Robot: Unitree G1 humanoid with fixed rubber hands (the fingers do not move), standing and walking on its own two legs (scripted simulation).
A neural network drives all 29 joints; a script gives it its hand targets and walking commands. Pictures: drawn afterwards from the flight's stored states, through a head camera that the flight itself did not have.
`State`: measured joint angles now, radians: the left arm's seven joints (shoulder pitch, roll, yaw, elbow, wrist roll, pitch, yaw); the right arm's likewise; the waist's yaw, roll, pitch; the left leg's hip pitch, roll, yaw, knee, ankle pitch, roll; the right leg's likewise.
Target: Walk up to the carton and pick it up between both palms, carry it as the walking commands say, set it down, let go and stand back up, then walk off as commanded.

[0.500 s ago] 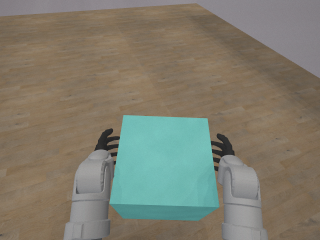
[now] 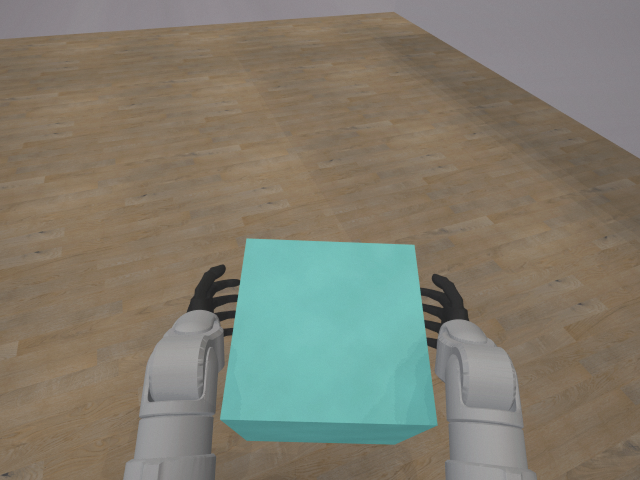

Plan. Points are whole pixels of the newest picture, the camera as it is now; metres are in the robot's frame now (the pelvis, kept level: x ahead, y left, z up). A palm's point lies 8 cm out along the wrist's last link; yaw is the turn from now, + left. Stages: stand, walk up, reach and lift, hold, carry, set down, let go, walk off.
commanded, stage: carry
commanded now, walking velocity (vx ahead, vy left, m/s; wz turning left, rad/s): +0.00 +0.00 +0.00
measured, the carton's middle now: (325, 348) +0.30 +0.00 -0.02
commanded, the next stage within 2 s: hold in 1.84 s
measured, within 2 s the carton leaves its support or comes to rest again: neither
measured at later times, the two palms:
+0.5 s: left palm (198, 324) +0.28 +0.16 +0.07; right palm (451, 334) +0.28 -0.15 +0.07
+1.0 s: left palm (197, 321) +0.28 +0.16 +0.08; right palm (451, 333) +0.27 -0.14 +0.08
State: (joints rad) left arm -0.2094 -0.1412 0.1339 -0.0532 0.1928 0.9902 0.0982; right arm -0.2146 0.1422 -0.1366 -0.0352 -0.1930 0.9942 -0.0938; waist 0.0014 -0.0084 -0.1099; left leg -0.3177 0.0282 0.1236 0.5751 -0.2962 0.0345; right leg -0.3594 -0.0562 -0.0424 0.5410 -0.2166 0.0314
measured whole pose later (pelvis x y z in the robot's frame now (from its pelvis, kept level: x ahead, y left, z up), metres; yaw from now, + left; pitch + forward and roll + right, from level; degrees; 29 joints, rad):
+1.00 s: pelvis +0.00 +0.01 +0.00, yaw +0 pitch +3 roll +0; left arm -0.21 -0.14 0.12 -0.15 0.17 1.09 0.12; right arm -0.21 0.14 -0.12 -0.14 -0.17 1.10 -0.12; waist 0.00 -0.01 -0.11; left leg -0.33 0.02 0.13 0.58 -0.30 0.04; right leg -0.37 -0.06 -0.03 0.54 -0.21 0.04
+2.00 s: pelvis -0.01 +0.00 +0.01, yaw +4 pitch -4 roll -1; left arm -0.20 -0.14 0.12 0.14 0.24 0.78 0.07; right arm -0.17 0.13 -0.16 0.10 -0.25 0.79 -0.04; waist -0.03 -0.01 0.03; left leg -0.16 0.00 0.06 0.44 -0.21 0.03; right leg -0.16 -0.02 0.07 0.38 -0.14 0.02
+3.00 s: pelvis -0.02 -0.02 -0.02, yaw +10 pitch +15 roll -1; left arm -0.43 -0.21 0.37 0.50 0.36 0.32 0.03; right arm -0.39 0.19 -0.47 0.44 -0.37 0.34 0.03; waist -0.08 0.01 -0.03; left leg -0.69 -0.04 -0.05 0.66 -0.23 0.01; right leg -0.66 -0.01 0.04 0.64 -0.23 0.03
